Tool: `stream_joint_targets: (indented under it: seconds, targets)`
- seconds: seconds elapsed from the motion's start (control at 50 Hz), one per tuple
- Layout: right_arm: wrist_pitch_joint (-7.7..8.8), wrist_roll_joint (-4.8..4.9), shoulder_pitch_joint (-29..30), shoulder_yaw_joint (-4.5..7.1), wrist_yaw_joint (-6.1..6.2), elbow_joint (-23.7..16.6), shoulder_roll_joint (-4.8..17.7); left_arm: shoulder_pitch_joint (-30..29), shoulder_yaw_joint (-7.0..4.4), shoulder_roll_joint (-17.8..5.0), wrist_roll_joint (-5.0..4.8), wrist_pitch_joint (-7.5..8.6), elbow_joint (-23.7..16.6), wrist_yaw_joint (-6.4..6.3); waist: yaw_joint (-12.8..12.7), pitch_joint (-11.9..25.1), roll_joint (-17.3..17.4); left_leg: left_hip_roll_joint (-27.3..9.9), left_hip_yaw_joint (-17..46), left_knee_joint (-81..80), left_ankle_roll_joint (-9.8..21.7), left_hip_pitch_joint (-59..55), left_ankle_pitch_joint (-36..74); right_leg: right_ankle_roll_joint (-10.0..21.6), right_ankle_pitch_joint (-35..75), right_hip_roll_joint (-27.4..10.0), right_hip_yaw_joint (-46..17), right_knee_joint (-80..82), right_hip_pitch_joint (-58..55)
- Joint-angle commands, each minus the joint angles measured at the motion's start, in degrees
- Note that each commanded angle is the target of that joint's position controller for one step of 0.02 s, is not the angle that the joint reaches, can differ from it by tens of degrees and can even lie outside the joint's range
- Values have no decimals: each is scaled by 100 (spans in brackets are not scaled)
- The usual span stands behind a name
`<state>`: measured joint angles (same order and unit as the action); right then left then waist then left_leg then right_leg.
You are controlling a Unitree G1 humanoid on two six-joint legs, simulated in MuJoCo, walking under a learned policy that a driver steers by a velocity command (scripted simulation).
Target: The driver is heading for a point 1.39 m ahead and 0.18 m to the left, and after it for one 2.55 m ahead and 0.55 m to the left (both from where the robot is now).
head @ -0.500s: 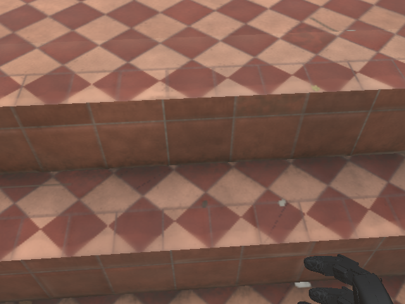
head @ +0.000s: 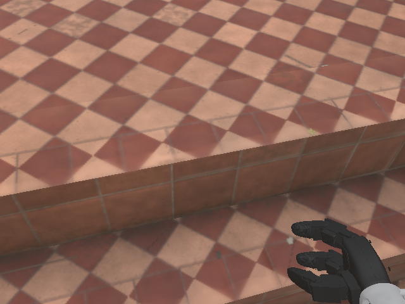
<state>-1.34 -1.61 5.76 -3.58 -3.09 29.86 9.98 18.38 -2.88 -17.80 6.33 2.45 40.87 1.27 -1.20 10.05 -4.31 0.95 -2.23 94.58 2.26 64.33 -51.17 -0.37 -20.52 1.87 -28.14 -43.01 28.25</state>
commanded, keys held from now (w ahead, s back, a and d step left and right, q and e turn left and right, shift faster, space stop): no key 0.54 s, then w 0.46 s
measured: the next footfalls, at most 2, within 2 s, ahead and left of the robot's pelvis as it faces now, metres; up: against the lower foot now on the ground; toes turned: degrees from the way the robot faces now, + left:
right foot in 0.36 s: -0.02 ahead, +0.01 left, -0.22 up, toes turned -11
left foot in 0.74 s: -0.08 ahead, +0.17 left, -0.22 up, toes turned -3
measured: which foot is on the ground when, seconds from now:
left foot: down 0.00-0.32, up 0.34-0.72, down 0.74-1.00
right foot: up 0.00-0.34, down 0.36-0.76, up 0.78-1.00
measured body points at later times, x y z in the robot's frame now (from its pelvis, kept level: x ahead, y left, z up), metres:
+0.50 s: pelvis -0.07 +0.04 -0.03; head -0.11 +0.02 +0.41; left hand +0.01 +0.27 -0.15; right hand +0.04 -0.16 -0.16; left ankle -0.08 +0.19 -0.44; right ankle -0.06 +0.02 -0.75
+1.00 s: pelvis -0.05 +0.05 -0.01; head -0.04 +0.05 +0.44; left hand +0.12 +0.26 -0.12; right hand -0.15 -0.17 -0.15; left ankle -0.12 +0.17 -0.75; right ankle -0.05 -0.07 -0.52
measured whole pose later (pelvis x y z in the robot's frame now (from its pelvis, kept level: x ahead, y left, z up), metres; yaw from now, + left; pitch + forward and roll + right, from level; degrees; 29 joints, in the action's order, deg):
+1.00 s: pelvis -0.05 +0.05 -0.01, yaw -5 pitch +2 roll +2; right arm 5.2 -1.6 -31.8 3.3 4.2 55.8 8.4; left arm 12.2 -2.5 -9.1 3.0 0.1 39.9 1.6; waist 2.0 1.9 -1.5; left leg 2.2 -2.4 22.5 4.2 5.4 -19.7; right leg 3.7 -12.9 -2.3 -2.1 -105.1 54.0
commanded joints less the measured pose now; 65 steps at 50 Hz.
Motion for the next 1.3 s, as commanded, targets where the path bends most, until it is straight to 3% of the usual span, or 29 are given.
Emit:
stream_joint_targets:
  seconds: [0.02,0.06,0.12,0.18,0.24,0.28,0.3,0.32,0.34,0.36,0.38,0.4,0.42,0.46,0.54,0.68,0.74,0.76,0.8,0.88,0.98,1.12,1.18,1.2,1.22,1.24,1.26,1.28,1.3]
  targets:
    - [163,-446,-1804,555,-62,323,1395,400,-283,-345,-591,-163,17,-193,962,1328,1736,-1309,4634,-4468,653,-4665,2905,-94,752,895,-390,-3913,2494]
    - [132,-40,-1362,242,-49,727,953,-236,-61,-406,-667,-171,-429,-225,435,432,1423,-1168,3221,-3712,686,-3149,1930,-93,1006,529,690,-5143,2756]
    - [140,-6,-16,59,94,244,362,424,16,-409,-686,-80,-33,-57,-79,304,698,-720,1922,-3893,350,-1618,2065,-195,1757,387,1536,-6026,1625]
    - [481,296,124,46,198,-93,392,1217,-30,-704,-414,-176,353,222,-422,-115,503,-448,957,-3865,-49,-557,1646,-88,2036,321,2230,-5324,325]
    - [571,516,-429,169,473,-497,628,1363,44,-720,-15,-264,484,348,46,-316,1010,-327,657,-3468,-463,-1129,1824,62,556,123,2977,-1589,166]
    - [216,597,-921,190,640,-645,753,1533,284,-325,169,-387,537,605,563,-508,1150,42,548,-3019,-780,-1147,1404,499,551,215,3454,639,-221]
    - [-83,-314,-1887,290,1086,338,111,1044,96,313,-733,-413,334,7,-271,-765,485,-108,198,-1797,201,-2522,2263,696,1987,99,4701,2864,-1312]
    - [-188,-345,-3117,380,1235,680,96,846,166,287,-797,-483,637,-174,376,-328,-293,197,50,-914,325,-2353,1593,864,2788,34,4489,2599,-2086]
    - [-304,-240,-2981,465,1244,646,-87,735,274,406,-672,-472,528,-270,230,-491,-651,834,-158,1795,242,-1954,1385,1180,3067,-536,3343,3251,-1896]
    - [-448,54,-2023,455,1146,450,-631,248,603,663,-196,-401,369,-284,446,-701,5,908,548,4675,35,-316,1898,905,3638,-911,2560,2143,-2122]
    - [-342,112,-1920,278,1086,54,-1167,-455,622,339,27,-332,-1,-262,1023,-990,815,843,1142,5522,-235,509,2637,124,4960,-1372,2471,1390,-1831]
    - [-254,-29,-2457,318,1151,-31,-798,-11,180,-647,-69,-199,-161,-263,988,-482,1084,544,1087,5132,-425,629,3569,14,3752,-2202,1959,1572,-2056]
    - [-323,-92,-1837,406,1190,-324,-265,-655,-40,-1281,-341,44,-475,-467,821,-632,247,126,1386,4859,-599,892,3962,599,142,-3056,331,2959,-1630]
    - [-322,-170,-1330,740,955,213,801,-970,305,-93,-614,198,-459,-560,300,-1612,851,149,1236,3501,-775,217,4895,492,-1149,-2054,344,3201,-838]
    - [-565,55,-2529,645,523,1224,-49,-457,382,163,-612,371,262,-660,398,-1649,589,-55,684,698,-505,-2179,5516,350,-1090,-1139,1679,2511,-277]
    - [-196,296,-2349,494,648,1756,33,489,71,399,-390,-155,494,-733,-292,-1713,-822,7,-448,-5865,160,-3799,1492,1012,-2712,-1535,1001,3138,-1182]
    - [147,62,-3712,423,698,2446,-49,68,-126,292,-753,-143,359,-471,242,-1458,369,-407,680,-7248,818,-5741,2535,1099,-1632,-962,1571,1343,72]
    - [235,120,-3957,550,715,2390,394,-722,-32,488,-950,-54,16,-309,506,-1555,1765,-1029,2410,-7779,1321,-6352,906,706,-651,-374,2573,796,1540]
    - [392,44,-3439,677,720,2158,599,-1553,-13,476,-729,116,-251,-110,744,-1817,2006,-2262,3943,-8833,2073,-6065,686,388,498,-459,3101,-2336,2723]
    - [604,44,-3352,779,788,2209,520,-799,20,729,-395,32,-202,113,283,-1098,414,-1269,1926,-8030,1682,-6239,2324,270,655,-215,2873,-5240,2986]
    - [773,3,-4182,793,727,2424,274,-1703,161,1033,-294,-145,-869,37,498,-1638,708,-1700,2025,-8400,1488,-7019,2624,439,738,-526,2599,-6900,5020]
    - [1044,-28,-4122,747,668,2714,466,-3452,336,1125,-539,-175,-2169,-208,523,-2538,1150,-2136,996,-9607,1069,-7289,3243,729,-1590,-1217,2690,-7716,7280]
    - [882,340,-3390,714,605,2707,593,-3262,496,1180,-610,-288,-2361,5,220,-2225,870,-1516,-364,-10926,898,-5332,4751,1179,-827,-1309,3738,-4766,3895]
    - [867,508,-2974,694,566,2318,660,-2789,506,1358,-738,-290,-1938,90,223,-1248,752,-1308,-473,-10567,1039,-3951,7344,1226,-554,-729,4345,-3895,586]
    - [1012,486,-3069,797,477,2192,1352,-1079,233,1063,-721,-293,-1432,46,-438,263,1247,-1585,-286,-8899,994,-4178,11893,1119,-239,-25,4231,-4357,-1780]
    - [1188,528,-2864,1053,365,2106,2107,403,-55,531,-678,-403,-1147,-76,-1166,1457,1558,-1740,-63,-7461,726,-5112,13485,1069,-22,103,3803,-3476,-2627]
    - [1294,587,-2960,1099,153,2138,2045,676,-241,-34,-594,-398,-978,-73,-1269,1943,1374,-1474,189,-5817,546,-5667,12383,1003,-258,186,3210,-1975,-2770]
    - [1338,640,-2950,963,-137,1797,1303,980,-431,-647,-499,-298,-651,-207,-1053,2230,-555,-315,610,-3107,169,-3485,8288,1546,-1326,-1532,-404,40,-3747]
    - [1307,308,-2854,959,-201,1649,927,291,-545,-924,-586,-431,-835,-264,-992,2666,-1320,575,1279,192,54,-3430,4807,1246,-2913,-2033,-2538,2196,-2737]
